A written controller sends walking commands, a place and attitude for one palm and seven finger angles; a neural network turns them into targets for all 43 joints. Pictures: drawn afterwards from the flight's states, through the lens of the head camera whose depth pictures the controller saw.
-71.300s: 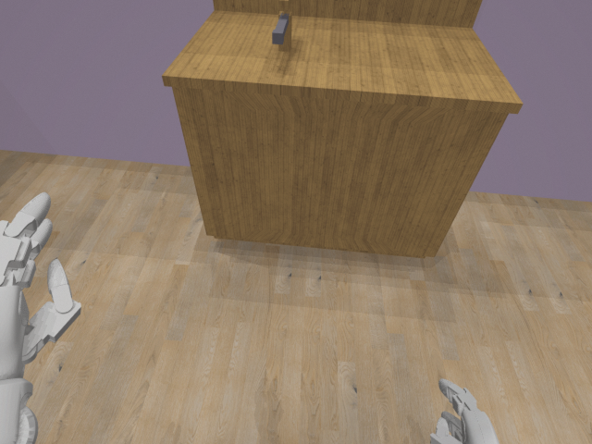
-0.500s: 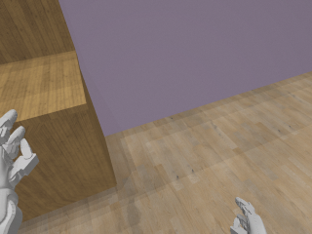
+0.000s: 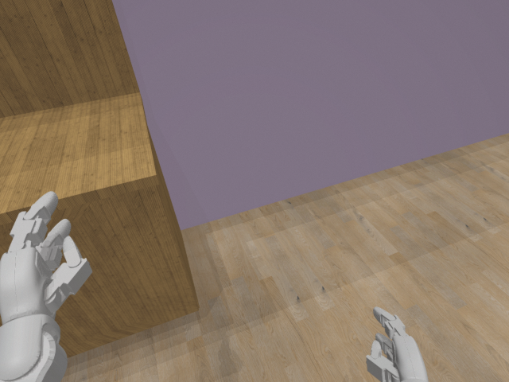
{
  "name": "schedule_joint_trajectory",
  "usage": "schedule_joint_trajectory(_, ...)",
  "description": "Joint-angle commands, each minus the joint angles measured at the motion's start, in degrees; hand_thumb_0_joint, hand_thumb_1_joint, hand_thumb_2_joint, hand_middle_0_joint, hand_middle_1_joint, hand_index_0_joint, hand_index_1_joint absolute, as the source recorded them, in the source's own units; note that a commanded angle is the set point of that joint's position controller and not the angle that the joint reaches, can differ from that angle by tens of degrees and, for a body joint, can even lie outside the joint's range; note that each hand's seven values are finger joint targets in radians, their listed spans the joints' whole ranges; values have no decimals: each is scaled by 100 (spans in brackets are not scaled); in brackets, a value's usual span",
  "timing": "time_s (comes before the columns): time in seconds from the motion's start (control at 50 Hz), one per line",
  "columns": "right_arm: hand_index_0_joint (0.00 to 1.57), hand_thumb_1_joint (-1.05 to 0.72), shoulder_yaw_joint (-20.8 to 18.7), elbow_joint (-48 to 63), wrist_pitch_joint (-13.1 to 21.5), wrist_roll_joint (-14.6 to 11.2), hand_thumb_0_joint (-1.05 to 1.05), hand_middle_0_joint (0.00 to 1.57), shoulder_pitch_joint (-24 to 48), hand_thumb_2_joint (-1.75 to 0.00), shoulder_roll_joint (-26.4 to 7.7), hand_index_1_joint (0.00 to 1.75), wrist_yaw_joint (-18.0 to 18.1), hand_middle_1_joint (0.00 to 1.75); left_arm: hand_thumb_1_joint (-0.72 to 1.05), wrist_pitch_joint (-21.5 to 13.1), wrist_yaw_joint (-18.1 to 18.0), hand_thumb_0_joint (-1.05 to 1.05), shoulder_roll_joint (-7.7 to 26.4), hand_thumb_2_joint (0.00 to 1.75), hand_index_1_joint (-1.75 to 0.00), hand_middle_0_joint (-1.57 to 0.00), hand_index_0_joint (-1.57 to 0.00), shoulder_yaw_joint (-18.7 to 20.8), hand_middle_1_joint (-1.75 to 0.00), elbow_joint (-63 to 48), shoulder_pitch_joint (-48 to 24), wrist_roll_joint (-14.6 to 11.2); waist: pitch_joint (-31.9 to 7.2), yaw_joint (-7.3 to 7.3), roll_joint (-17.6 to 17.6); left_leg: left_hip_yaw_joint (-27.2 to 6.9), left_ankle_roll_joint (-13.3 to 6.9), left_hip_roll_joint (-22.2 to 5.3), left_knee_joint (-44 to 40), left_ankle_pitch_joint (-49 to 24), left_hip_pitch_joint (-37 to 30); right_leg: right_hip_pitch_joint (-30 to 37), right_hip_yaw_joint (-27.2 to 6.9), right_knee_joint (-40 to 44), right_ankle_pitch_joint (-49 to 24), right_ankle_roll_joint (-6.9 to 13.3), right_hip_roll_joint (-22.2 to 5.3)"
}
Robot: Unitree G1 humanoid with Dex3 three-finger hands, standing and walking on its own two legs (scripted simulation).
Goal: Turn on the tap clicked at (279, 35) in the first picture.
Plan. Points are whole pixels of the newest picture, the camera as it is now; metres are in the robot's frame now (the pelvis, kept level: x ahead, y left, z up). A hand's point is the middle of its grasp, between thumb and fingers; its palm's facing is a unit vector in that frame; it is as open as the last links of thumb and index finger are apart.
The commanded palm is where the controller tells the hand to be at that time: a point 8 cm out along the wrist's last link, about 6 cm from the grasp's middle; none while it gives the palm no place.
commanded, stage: turn the palm inward beside the body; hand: left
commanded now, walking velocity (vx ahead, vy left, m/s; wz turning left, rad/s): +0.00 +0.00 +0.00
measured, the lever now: out of the picture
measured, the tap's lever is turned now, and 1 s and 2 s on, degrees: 73 73 73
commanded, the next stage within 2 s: reach beside the lever's end, fingers flat in 0.60 s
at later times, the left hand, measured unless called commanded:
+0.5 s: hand (70, 264) +0.19 +0.26 +0.18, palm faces +0.54 -0.83 -0.08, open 7.4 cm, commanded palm +0.13 +0.29 +0.19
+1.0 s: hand (57, 262) +0.19 +0.28 +0.17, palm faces +0.57 -0.82 -0.08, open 7.4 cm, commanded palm +0.14 +0.32 +0.18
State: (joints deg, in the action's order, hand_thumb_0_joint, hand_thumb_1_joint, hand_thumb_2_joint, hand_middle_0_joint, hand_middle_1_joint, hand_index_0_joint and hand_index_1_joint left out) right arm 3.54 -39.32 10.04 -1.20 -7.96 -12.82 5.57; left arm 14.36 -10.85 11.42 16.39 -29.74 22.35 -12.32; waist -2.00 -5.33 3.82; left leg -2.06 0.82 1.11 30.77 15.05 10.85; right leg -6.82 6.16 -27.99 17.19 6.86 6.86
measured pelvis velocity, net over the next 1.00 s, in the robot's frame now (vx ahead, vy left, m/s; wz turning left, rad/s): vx -0.01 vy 0.02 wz -0.01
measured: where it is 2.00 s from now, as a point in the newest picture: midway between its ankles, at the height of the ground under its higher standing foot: outside the picture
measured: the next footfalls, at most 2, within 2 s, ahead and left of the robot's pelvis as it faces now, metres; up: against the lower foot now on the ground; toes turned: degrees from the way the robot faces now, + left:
none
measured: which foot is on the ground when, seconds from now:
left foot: down 0.00-1.00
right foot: down 0.00-1.00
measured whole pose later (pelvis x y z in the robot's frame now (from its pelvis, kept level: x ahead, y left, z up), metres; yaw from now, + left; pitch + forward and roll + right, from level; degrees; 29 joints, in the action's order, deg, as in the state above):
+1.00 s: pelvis -0.01 +0.02 +0.01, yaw +0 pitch -7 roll +1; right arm 4.2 -40.2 8.5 -2.0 -7.6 -12.2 6.3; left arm 18.6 -11.6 11.8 18.8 -24.5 16.9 -13.2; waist -0.9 -5.6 3.9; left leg -1.2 -0.9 2.2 27.4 12.6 8.2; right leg -4.4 5.3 -24.7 14.5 6.6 5.8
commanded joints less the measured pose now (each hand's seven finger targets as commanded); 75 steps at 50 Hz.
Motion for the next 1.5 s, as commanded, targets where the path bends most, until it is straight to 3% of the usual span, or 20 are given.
schedule_joint_trajectory(0.0,20,-90,-118,1037,346,-1,0,20,1122,-90,-412,30,42,30,90,-291,-111,0,925,90,-30,-20,-20,429,-30,-1418,-759,19,-226,7,-348,-131,-241,-45,-119,-762,-151,-239,-1231,942,-1195,-1027,-1076)
schedule_joint_trajectory(0.1,20,-90,-102,1038,301,-27,0,20,1229,-90,-395,30,48,30,90,-105,-175,0,876,90,-30,-20,-20,451,-30,-1422,-905,-41,-176,-2,-167,-137,-240,-35,-196,-771,-203,-250,-1169,961,-1146,-970,-1030)
schedule_joint_trajectory(0.14,20,-90,-98,1026,289,-24,0,20,1224,-90,-407,30,49,30,90,-32,-183,0,868,90,-30,-20,-20,474,-30,-1351,-915,-70,-208,4,-333,-144,-243,-32,-191,-771,-215,-225,-1191,981,-1181,-996,-1036)
schedule_joint_trajectory(0.18,20,-90,-101,1022,286,-39,0,20,1241,-90,-407,30,38,30,90,18,-155,0,825,90,-30,-20,-20,421,-30,-1463,-1012,-80,-297,4,-78,-131,-246,-25,-214,-829,-300,-185,-1141,947,-1229,-976,-1010)
schedule_joint_trajectory(0.28,20,-90,-88,1035,264,-33,0,20,1219,-90,-429,30,28,30,90,92,-142,0,878,90,-30,-20,-20,472,-30,-1404,-898,-57,-330,-34,-335,-165,-263,-23,-326,-946,-308,-102,-986,822,-1498,-932,-927)
schedule_joint_trajectory(0.36,20,-90,-79,1051,222,-44,0,20,1255,-90,-418,30,18,30,90,124,-132,0,842,90,-30,-20,-20,464,-30,-1385,-927,-78,-281,-19,-298,-144,-257,-21,-322,-932,-299,-134,-1036,834,-1593,-949,-949)
schedule_joint_trajectory(0.42,20,-90,-76,1063,212,-56,0,20,1264,-90,-412,30,12,30,90,107,-158,0,847,90,-30,-20,-20,418,-30,-1421,-1015,-48,-185,-28,-167,-138,-252,-17,-421,-863,-324,-216,-887,849,-1191,-824,-870)
schedule_joint_trajectory(0.7,20,-90,-78,1056,236,-69,0,20,1369,-90,-375,30,60,30,90,115,-171,0,875,90,-30,-20,-20,431,-30,-1331,-1069,-45,61,-46,-167,-118,-242,-10,-536,-467,-317,-312,-1024,1248,-42,-750,-872)
schedule_joint_trajectory(0.78,20,-90,-98,962,209,-79,0,20,1333,-90,-370,30,103,30,90,94,-177,0,952,90,-30,-20,-20,540,-30,-1104,-1474,-43,94,26,-169,-118,-227,-20,-510,-429,-324,-346,-1129,1367,77,-772,-915)
schedule_joint_trajectory(0.9,20,-90,-100,956,201,-88,0,20,1281,-90,-404,30,148,30,90,-5,-88,0,980,90,-30,-20,-20,506,-30,-823,-1691,-49,30,37,-49,-125,-248,-1,-618,-493,-358,-320,-999,1211,-121,-721,-834)
schedule_joint_trajectory(0.96,20,-90,-118,972,225,-59,0,20,1208,-90,-423,30,142,30,90,-58,-63,0,1033,90,-30,-20,-20,650,-30,-774,-1515,-63,-287,-12,-77,-100,-247,10,-561,-699,-383,-160,-998,1023,-780,-776,-855)
schedule_joint_trajectory(1.0,20,-90,-131,966,197,-76,0,20,1139,-90,-448,30,137,30,90,-77,-30,0,1136,90,-30,-20,-20,794,-30,-607,-1450,-90,-328,-20,-339,-131,-249,-7,-610,-749,-282,-93,-915,920,-906,-779,-806)
schedule_joint_trajectory(1.06,20,-90,-140,970,150,-84,0,20,1122,-90,-456,30,120,30,90,-91,-30,0,1161,90,-30,-20,-20,886,-30,-547,-1484,-108,-340,-6,-214,-96,-249,7,-558,-857,-266,-120,-912,830,-1219,-788,-814)
schedule_joint_trajectory(1.12,20,-90,-153,983,155,-103,0,20,1114,-90,-471,30,121,30,90,-161,-48,0,1118,90,-30,-20,-20,794,-30,-544,-1660,-91,-248,38,12,-103,-253,15,-550,-818,-281,-283,-880,809,-1076,-741,-785)
schedule_joint_trajectory(1.18,20,-90,-178,960,153,-95,0,20,1056,-90,-504,30,148,30,90,-192,-50,0,1233,90,-29,-20,-20,902,-29,-350,-1690,-85,-227,49,-303,-110,-270,5,-521,-707,-204,-315,-929,869,-851,-777,-784)
schedule_joint_trajectory(1.24,20,-90,-180,949,148,-102,0,20,1057,-90,-499,30,170,30,90,-245,-37,0,1200,90,-28,-19,-19,815,-28,-312,-1940,-59,-298,82,-32,-90,-267,24,-521,-689,-235,-342,-952,834,-845,-744,-798)
schedule_joint_trajectory(1.28,20,-90,-206,910,139,-101,0,20,988,-90,-517,30,185,30,90,-256,-43,0,1375,90,-28,-19,-19,1024,-28,-109,-1953,-62,-331,70,-152,-109,-261,18,-519,-675,-180,-314,-950,833,-812,-750,-782)
schedule_joint_trajectory(1.32,20,-90,-194,937,133,-116,0,20,1042,-90,-509,30,200,30,90,-283,-13,0,1257,90,-27,-19,-19,830,-27,-118,-2197,-49,-313,111,-68,-93,-265,25,-538,-649,-198,-357,-953,825,-745,-736,-786)
schedule_joint_trajectory(1.38,20,-90,-223,910,115,-112,0,20,949,-90,-529,30,215,30,90,-272,-19,0,1469,90,-26,-19,-19,1132,-26,149,-2077,-71,-415,63,-146,-90,-260,23,-519,-659,-125,-266,-978,808,-844,-769,-796)
schedule_joint_trajectory(1.48,20,-90,-236,908,55,-142,0,20,900,-90,-544,30,211,30,90,-305,19,0,1572,90,-25,-18,-18,1242,-25,401,-2220,-85,-489,80,-179,-80,-261,14,-488,-762,-38,-241,-956,687,-1114,-788,-790)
